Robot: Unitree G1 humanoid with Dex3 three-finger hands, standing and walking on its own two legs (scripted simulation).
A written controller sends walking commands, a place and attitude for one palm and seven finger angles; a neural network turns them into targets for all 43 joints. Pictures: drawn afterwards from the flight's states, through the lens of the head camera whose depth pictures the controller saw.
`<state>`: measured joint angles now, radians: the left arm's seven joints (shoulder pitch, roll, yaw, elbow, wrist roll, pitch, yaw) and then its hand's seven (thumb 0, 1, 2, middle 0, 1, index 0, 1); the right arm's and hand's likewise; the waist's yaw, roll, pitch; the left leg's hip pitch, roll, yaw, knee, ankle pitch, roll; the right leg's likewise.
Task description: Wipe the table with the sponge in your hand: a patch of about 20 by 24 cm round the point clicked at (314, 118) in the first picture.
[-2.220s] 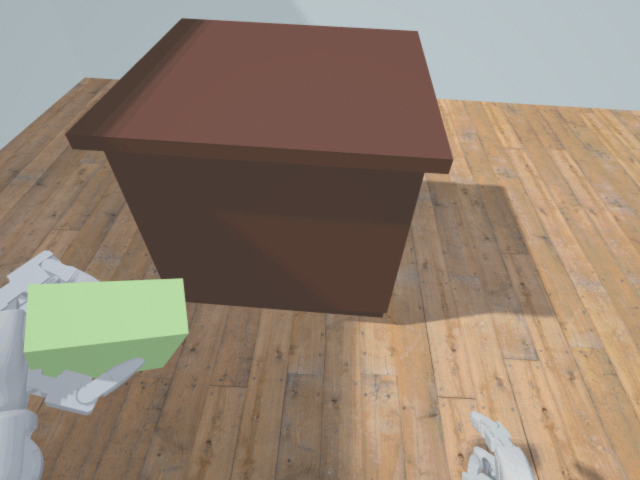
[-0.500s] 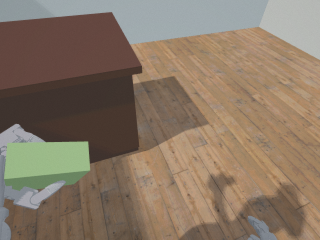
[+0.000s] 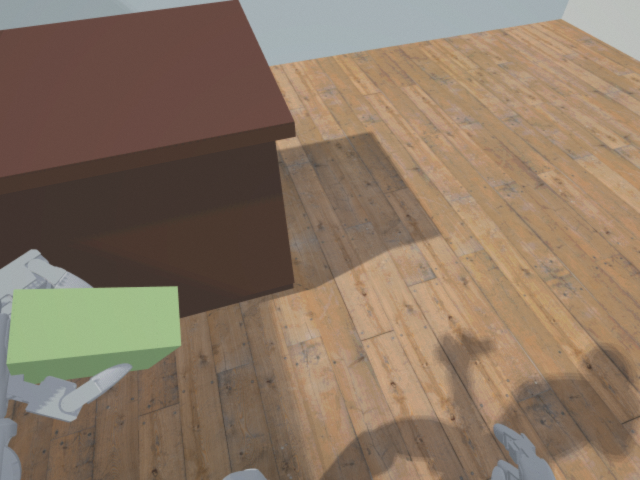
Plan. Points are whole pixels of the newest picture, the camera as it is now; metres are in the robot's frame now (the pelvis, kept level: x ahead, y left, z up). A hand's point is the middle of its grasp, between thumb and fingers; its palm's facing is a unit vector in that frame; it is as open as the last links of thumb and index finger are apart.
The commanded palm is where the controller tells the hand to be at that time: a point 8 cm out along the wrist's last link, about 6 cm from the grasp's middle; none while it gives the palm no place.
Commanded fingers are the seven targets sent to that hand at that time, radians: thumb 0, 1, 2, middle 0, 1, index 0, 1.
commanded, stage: take the last steps up to it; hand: left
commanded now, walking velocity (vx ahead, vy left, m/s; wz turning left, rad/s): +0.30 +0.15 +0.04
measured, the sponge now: (117, 335) +0.22 +0.20 +0.15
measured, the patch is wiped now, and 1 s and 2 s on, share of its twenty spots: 0.00 0.00 0.00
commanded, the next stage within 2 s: come to a stop and stand still in 1.76 s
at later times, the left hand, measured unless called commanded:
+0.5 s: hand (97, 244) +0.32 +0.26 +0.16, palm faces +0.40 -0.77 -0.50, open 9.6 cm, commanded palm +0.26 +0.30 +0.17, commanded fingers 0.00 0.10 1.30 -1.20 -1.60 -1.20 -1.60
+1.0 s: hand (114, 162) +0.44 +0.28 +0.18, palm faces +0.37 -0.79 -0.49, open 9.6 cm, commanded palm +0.39 +0.33 +0.17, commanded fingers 0.00 0.10 1.30 -1.20 -1.60 -1.20 -1.60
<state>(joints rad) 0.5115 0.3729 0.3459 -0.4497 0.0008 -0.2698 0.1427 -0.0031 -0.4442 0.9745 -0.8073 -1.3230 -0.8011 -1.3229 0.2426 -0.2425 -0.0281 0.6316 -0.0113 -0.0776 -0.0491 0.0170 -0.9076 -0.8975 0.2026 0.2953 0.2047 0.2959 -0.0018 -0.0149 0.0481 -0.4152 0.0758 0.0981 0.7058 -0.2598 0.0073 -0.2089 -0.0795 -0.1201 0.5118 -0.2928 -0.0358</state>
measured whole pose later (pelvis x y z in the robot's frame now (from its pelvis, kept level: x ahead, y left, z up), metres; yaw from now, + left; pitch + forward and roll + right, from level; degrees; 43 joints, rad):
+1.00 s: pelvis +0.22 +0.06 -0.02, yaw -1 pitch +0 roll +2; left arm 0.50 0.40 0.37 -0.52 -0.02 -0.25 0.14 0.00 -0.45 0.98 -0.81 -1.32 -0.80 -1.32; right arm 0.23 -0.14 0.02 0.62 0.00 -0.14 -0.04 0.01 -0.91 -0.90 0.20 0.30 0.21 0.30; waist 0.00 0.01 0.03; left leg -0.28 0.07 0.16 0.58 -0.29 -0.01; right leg -0.39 -0.08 -0.15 0.74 -0.40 0.03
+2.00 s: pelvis +0.36 +0.11 -0.01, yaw -2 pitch -1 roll +2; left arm 0.51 0.36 0.33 -0.52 -0.01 -0.23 0.16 0.00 -0.45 0.98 -0.81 -1.32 -0.80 -1.32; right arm 0.21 -0.26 -0.02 0.59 -0.01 -0.06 -0.05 0.02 -0.91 -0.90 0.20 0.30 0.20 0.30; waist 0.00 -0.01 0.08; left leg -0.31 0.05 0.10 0.54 -0.17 -0.02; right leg -0.22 -0.07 -0.12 0.55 -0.32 -0.02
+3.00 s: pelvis +0.30 +0.10 +0.00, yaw -4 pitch -2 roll +0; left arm 0.43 0.40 0.29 -0.42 -0.02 -0.16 0.15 0.00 -0.45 0.99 -0.81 -1.32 -0.80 -1.32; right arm 0.26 -0.21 0.04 0.59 0.00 -0.06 -0.08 0.02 -0.91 -0.90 0.20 0.30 0.20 0.30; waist 0.01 0.01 0.03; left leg -0.26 0.02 0.02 0.50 -0.21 0.00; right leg -0.25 0.05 -0.09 0.44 -0.17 -0.05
